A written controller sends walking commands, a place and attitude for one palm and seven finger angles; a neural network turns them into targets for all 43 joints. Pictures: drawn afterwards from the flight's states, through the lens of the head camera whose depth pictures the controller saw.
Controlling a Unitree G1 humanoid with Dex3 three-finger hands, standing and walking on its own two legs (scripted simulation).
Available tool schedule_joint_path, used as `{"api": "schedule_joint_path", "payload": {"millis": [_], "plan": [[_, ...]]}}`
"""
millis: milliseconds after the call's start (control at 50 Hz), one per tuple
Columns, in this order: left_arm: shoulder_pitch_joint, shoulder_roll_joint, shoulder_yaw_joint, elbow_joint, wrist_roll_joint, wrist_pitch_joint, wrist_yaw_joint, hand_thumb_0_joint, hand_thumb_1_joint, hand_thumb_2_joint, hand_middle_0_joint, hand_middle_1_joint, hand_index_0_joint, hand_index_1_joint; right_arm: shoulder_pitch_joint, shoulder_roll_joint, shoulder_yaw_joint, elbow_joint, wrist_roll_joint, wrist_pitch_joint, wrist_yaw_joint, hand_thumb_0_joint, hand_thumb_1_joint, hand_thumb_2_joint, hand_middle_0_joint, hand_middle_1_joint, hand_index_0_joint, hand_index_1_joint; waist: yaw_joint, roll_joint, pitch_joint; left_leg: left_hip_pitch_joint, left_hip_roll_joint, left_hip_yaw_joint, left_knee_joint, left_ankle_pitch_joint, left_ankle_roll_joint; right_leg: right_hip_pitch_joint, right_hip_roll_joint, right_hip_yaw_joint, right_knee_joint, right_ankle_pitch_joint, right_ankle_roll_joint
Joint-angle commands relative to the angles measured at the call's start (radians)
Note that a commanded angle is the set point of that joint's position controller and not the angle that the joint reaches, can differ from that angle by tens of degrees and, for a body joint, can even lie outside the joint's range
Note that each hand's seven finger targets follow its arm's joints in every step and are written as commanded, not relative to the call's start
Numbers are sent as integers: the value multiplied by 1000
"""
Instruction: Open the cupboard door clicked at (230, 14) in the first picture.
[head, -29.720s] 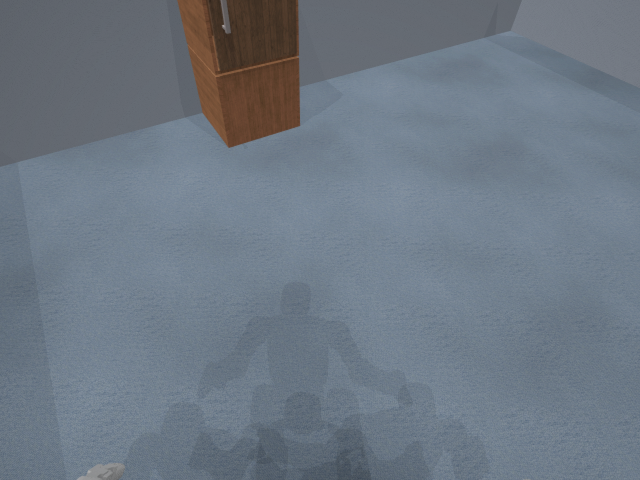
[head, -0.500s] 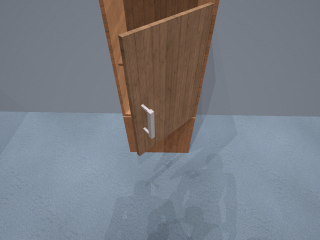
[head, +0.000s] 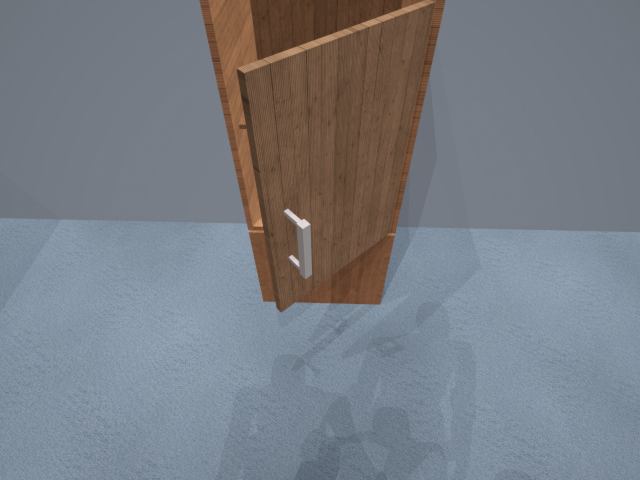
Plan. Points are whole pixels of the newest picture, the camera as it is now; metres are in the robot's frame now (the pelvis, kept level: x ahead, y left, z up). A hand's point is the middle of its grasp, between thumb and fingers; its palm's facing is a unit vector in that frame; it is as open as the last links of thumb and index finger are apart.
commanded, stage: walk to a spot facing it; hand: left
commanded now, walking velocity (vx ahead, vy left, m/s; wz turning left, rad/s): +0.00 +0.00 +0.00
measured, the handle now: (298, 245) +0.54 +0.08 -0.10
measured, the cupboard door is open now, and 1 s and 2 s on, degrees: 43 43 43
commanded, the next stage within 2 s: none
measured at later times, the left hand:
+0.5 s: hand out of the picture +0.03 +0.20 -0.19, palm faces -0.05 -0.98 -0.21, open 7.4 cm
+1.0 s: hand out of the picture +0.15 +0.12 -0.16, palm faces -0.40 -0.87 -0.28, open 7.4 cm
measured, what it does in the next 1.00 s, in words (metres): steps on the spot, turning right: right foot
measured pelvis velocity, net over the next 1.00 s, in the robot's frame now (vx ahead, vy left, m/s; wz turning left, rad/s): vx -0.01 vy -0.03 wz -0.45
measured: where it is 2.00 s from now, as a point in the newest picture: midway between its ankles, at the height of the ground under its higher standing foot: outside the picture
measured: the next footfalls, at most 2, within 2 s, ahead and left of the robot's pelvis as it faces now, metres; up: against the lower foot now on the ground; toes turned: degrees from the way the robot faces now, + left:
right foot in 0.80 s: -0.01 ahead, -0.15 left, +0.00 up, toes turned -21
left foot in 1.14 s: +0.11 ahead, +0.07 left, +0.00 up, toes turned -30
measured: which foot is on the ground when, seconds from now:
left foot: down 0.00-0.80, up 0.82-1.00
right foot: down 0.00-0.50, up 0.52-0.78, down 0.80-1.00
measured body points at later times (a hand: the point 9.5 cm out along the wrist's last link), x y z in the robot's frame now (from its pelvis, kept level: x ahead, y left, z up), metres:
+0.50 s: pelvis +0.01 +0.01 -0.01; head +0.03 +0.02 +0.44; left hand +0.03 +0.25 -0.17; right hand -0.01 -0.23 -0.16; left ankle +0.04 +0.13 -0.74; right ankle -0.06 -0.04 -0.74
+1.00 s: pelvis -0.01 -0.03 -0.01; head +0.04 -0.08 +0.44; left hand +0.17 +0.17 -0.14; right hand -0.03 -0.32 -0.15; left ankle +0.04 +0.10 -0.68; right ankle -0.04 -0.14 -0.74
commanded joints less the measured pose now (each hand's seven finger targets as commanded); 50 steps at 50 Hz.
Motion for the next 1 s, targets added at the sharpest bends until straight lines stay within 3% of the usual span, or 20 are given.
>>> {"api": "schedule_joint_path", "payload": {"millis": [0,200,360,400,420,440,480,500,520,540,620,680,740,760,780,800,840,880,920,980], "plan": [[83,109,21,-21,2,-10,9,0,900,900,-200,-300,-200,-300,73,-98,-11,-11,1,-6,-6,0,-900,-900,200,300,200,300,-2,-6,42,36,90,-70,-30,158,56,-101,-184,140,-105,251,71],[75,132,50,-55,11,18,9,0,900,900,-200,-300,-200,-300,76,-109,-32,-27,-1,16,-18,0,-900,-900,200,300,200,300,-3,-34,40,7,105,3,55,127,42,-113,-190,189,-40,420,71],[25,186,93,-129,22,36,-4,0,900,900,-200,-300,-200,-300,14,-116,-63,-119,1,27,-18,0,-900,-900,200,300,200,300,1,-74,38,-102,82,73,246,-139,-2,-152,-262,366,-11,477,-59],[-12,197,99,-150,24,36,-8,0,900,900,-200,-300,-200,-300,27,-115,-66,-129,-1,23,-15,0,-900,-900,200,300,200,300,-17,-44,52,-63,95,60,184,-137,-5,-209,-259,379,14,469,-77],[-29,199,100,-160,22,36,-11,0,900,900,-200,-300,-200,-300,52,-124,-67,-127,-2,19,-16,0,-900,-900,200,300,200,300,-29,-7,37,3,115,44,115,-30,4,-247,-223,354,51,448,-50],[-39,185,98,-173,18,39,-17,0,900,900,-200,-300,-200,-300,79,-152,-69,-123,-7,13,-19,0,-900,-900,200,300,200,300,-34,98,28,76,185,-24,36,112,39,-305,-143,285,124,369,-2],[-62,151,92,-204,13,45,-25,0,900,900,-200,-300,-200,-300,154,-228,-82,-120,-17,-1,-24,0,-900,-900,200,300,200,300,-41,313,-28,148,460,-297,-142,272,202,-441,-15,124,519,-245,68],[-90,165,97,-217,20,49,-32,0,900,900,-200,-300,-200,-300,158,-243,-79,-126,-20,-7,-27,0,-900,-900,200,300,200,300,-39,198,-39,106,497,-307,-158,228,231,-447,-45,164,691,-302,74],[-101,159,100,-225,22,47,-41,0,900,900,-200,-300,-200,-300,121,-248,-80,-149,-21,-12,-26,0,-900,-900,200,300,200,300,-18,98,-46,95,476,-261,-147,220,228,-469,-73,167,732,-277,80],[-108,143,98,-233,23,49,-50,0,900,900,-200,-300,-200,-300,72,-256,-82,-170,-23,-13,-22,0,-900,-900,200,300,200,300,-2,67,-53,91,440,-175,-139,201,206,-479,-90,147,731,-229,91],[-131,136,95,-258,22,63,-70,0,900,900,-200,-300,-200,-300,8,-252,-78,-196,-23,-14,-11,0,-900,-900,200,300,200,300,9,158,-43,18,353,31,-144,122,140,-418,-114,81,592,-137,118],[-155,147,90,-275,22,56,-73,0,900,900,-200,-300,-200,-300,14,-282,-92,-208,-24,-9,2,0,-900,-900,200,300,200,300,-8,174,-70,10,367,74,-92,126,128,-338,-101,37,437,-146,113],[-81,189,99,-262,23,45,-72,0,900,900,-200,-300,-200,-300,-29,-295,-103,-238,-15,2,12,0,-900,-900,200,300,200,300,41,118,-103,-56,321,159,92,73,50,-159,-76,10,178,56,99],[-39,268,113,-257,29,33,-63,0,900,900,-200,-300,-200,-300,-42,-253,-101,-260,-6,8,20,0,-900,-900,200,300,200,300,65,-58,-111,-162,227,220,284,-82,-13,-67,-180,174,23,199,55],[-19,393,136,-258,35,24,-47,0,900,900,-200,-300,-200,-300,-83,-171,-82,-316,0,14,29,0,-900,-900,200,300,200,300,83,-366,-83,-377,83,226,545,-471,-60,-49,-436,550,-76,391,-71],[9,420,133,-266,24,29,-40,0,900,900,-200,-300,-200,-300,-116,-202,-81,-331,0,24,27,0,-900,-900,200,300,200,300,112,-270,-77,-379,96,79,679,-475,-41,-118,-460,577,-74,320,-141],[-112,338,125,-295,28,32,-25,0,900,900,-200,-300,-200,-300,-137,-205,-89,-323,0,25,21,0,-900,-900,200,300,200,300,42,-291,-48,-433,106,0,767,-330,-40,-130,-342,501,-30,308,-114],[-145,301,117,-317,30,29,-19,0,900,900,-200,-300,-200,-300,-116,-192,-84,-310,1,21,23,0,-900,-900,200,300,200,300,17,-214,-107,-345,94,16,698,-279,-51,-126,-297,431,12,421,-96],[-124,308,119,-316,32,25,-19,0,900,900,-200,-300,-200,-300,-123,-173,-78,-316,6,22,22,0,-900,-900,200,300,200,300,18,-137,-122,-283,67,26,574,-287,-53,-118,-288,443,26,490,-102],[-109,320,124,-314,32,29,-23,0,900,900,-200,-300,-200,-300,-126,-167,-76,-327,12,17,20,0,-900,-900,200,300,200,300,25,-145,-110,-219,34,31,419,-275,-47,-127,-271,482,26,491,-103]]}}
